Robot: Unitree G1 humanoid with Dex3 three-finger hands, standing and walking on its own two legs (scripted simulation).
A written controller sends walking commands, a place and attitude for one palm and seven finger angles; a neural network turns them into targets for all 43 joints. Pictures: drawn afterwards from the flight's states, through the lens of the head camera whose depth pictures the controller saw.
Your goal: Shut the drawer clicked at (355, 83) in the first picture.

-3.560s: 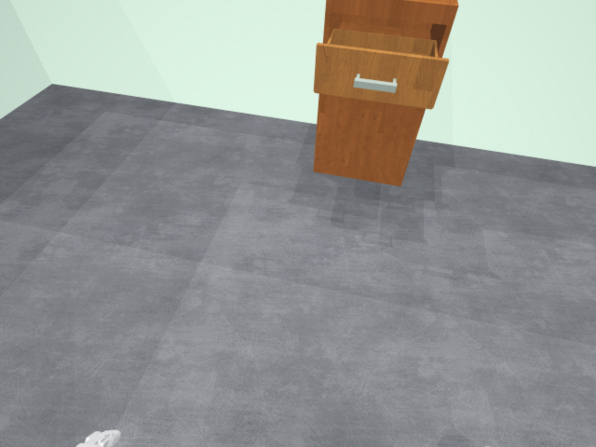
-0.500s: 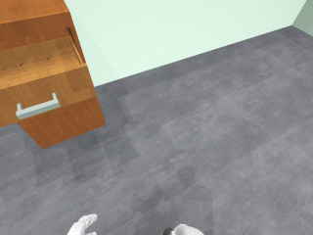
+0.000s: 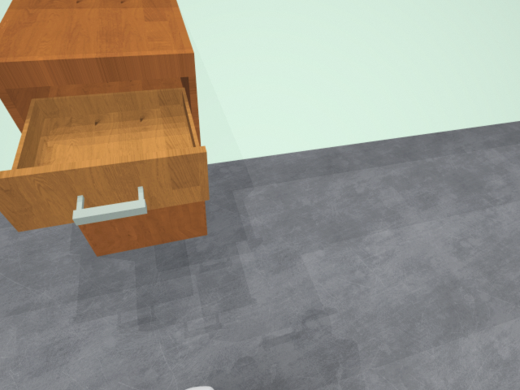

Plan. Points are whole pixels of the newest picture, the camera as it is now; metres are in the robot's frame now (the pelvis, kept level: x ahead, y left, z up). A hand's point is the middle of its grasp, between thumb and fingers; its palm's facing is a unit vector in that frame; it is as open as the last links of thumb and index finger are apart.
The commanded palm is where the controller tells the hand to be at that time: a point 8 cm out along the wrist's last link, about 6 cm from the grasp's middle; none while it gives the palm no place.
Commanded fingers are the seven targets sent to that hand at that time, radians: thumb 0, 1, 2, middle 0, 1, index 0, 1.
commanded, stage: turn to face it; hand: left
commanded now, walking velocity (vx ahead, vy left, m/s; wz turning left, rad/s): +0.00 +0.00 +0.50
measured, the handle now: (111, 203) +0.46 +0.34 -0.06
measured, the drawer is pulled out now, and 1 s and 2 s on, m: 0.30 0.30 0.30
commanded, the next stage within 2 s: take the last steps up to it in 0.54 s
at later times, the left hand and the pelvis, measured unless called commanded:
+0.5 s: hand out of the picture +0.06 +0.17 -0.14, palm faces +0.22 -0.94 -0.28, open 7.4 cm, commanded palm none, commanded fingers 0.00 0.90 0.90 -0.20 -0.30 -0.20 -0.30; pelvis +0.01 -0.04 +0.01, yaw +11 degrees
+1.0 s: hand out of the picture -0.13 +0.11 -0.14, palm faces +0.44 -0.87 -0.22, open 7.3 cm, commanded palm none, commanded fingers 0.00 0.90 0.90 -0.20 -0.30 -0.20 -0.30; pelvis +0.00 -0.04 +0.03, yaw +19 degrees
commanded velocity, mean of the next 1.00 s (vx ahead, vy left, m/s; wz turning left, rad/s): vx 0.11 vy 0.01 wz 0.23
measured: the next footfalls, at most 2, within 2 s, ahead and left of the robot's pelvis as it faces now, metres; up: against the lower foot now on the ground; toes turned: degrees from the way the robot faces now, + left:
right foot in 0.50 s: +0.07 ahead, -0.14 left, +0.00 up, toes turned +9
left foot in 1.04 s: -0.02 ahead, +0.10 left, +0.00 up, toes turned +25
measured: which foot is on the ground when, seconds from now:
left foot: down 0.00-0.50, up 0.52-1.00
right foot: up 0.00-0.48, down 0.50-1.00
